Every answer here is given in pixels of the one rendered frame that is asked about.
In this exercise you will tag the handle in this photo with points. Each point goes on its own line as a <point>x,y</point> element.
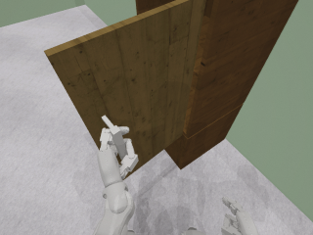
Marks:
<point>117,138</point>

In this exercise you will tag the robot left forearm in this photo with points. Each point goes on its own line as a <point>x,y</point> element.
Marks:
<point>119,207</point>

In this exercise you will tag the right robot shin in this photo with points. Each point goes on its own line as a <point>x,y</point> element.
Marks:
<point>192,228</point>

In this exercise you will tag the cupboard door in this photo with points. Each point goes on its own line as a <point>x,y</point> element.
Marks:
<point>137,72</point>

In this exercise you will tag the robot right hand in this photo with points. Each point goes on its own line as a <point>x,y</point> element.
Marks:
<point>242,224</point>

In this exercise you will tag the robot left hand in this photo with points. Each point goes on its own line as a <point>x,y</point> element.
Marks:
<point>107,161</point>

